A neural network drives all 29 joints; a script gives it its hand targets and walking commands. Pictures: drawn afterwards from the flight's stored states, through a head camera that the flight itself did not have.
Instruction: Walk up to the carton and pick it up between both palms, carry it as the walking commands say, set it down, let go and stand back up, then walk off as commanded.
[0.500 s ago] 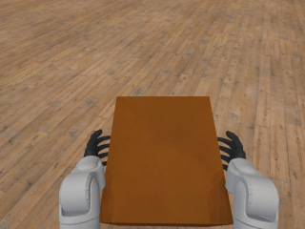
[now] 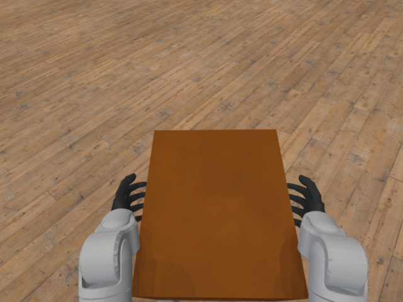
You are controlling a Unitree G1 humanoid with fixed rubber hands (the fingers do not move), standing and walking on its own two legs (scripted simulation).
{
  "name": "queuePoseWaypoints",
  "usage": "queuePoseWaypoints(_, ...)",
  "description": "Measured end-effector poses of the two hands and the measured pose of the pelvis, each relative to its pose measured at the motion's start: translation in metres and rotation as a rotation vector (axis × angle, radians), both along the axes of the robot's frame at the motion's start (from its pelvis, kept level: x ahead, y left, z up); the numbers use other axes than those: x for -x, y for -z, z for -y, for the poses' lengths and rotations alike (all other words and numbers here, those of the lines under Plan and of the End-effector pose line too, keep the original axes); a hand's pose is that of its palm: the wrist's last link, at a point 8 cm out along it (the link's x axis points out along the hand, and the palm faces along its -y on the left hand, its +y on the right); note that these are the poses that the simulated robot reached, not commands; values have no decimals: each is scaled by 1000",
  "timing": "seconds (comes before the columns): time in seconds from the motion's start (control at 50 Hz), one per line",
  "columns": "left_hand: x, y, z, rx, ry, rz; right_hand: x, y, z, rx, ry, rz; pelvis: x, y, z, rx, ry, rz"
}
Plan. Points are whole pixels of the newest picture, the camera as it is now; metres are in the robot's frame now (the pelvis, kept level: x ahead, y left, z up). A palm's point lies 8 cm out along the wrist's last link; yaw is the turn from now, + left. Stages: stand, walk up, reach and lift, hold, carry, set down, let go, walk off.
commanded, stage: carry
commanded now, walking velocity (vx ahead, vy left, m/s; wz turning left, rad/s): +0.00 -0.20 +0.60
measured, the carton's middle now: (215, 217) +0.29 -0.01 +0.01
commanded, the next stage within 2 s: none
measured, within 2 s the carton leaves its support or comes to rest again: neither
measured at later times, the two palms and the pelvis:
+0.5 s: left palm (135, 264) +0.17 +0.11 +0.09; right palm (320, 200) +0.27 -0.20 +0.09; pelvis -0.02 -0.12 +0.00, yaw +18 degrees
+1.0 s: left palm out of the picture +0.08 +0.05 +0.07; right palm (322, 196) +0.28 -0.21 +0.09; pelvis -0.01 -0.23 +0.00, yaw +36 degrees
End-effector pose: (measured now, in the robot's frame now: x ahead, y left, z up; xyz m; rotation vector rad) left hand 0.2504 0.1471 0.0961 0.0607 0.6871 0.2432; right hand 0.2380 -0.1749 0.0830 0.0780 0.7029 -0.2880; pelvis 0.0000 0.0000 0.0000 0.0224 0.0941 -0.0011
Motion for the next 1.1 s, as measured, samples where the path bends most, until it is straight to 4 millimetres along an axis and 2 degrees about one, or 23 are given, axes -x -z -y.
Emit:
queuePoseWaypoints(0.14,21,-4,-8,34,-129,57,-20,-13,-9,30,-126,56,6,3,25,-10,-97,0)
queuePoseWaypoints(0.22,36,12,-18,69,-210,69,-30,-9,-22,65,-208,67,9,15,35,3,-157,-1)
queuePoseWaypoints(0.28,55,22,-16,80,-261,14,-27,-2,-23,76,-258,12,14,11,47,12,-188,9)
queuePoseWaypoints(0.38,75,20,0,81,-310,-8,-21,-3,-11,77,-306,-11,21,1,73,35,-240,11)
queuePoseWaypoints(0.5,80,2,35,47,-348,62,-28,-12,21,43,-345,59,21,2,117,53,-312,-4)
queuePoseWaypoints(0.56,82,0,56,13,-363,74,-33,-5,39,11,-362,72,19,9,140,50,-343,1)
queuePoseWaypoints(0.62,90,1,70,1,-384,20,-32,0,51,-2,-383,19,17,3,155,15,-387,9)
queuePoseWaypoints(0.7,103,-3,78,5,-442,9,-35,-4,52,2,-440,7,16,-4,171,-11,-434,16)
queuePoseWaypoints(0.78,117,-4,77,23,-516,57,-44,-14,41,19,-513,55,15,0,184,-10,-494,10)
queuePoseWaypoints(0.86,136,10,73,52,-598,88,-47,-12,24,48,-595,85,15,13,195,8,-556,10)
queuePoseWaypoints(0.9,148,18,77,72,-640,59,-46,-7,21,68,-637,56,15,11,204,9,-580,19)
queuePoseWaypoints(1.0,168,22,98,88,-705,6,-42,-2,31,84,-701,3,14,2,229,24,-632,31)
queuePoseWaypoints(1.1,165,8,125,59,-738,50,-53,-10,51,54,-734,46,4,-1,261,45,-685,23)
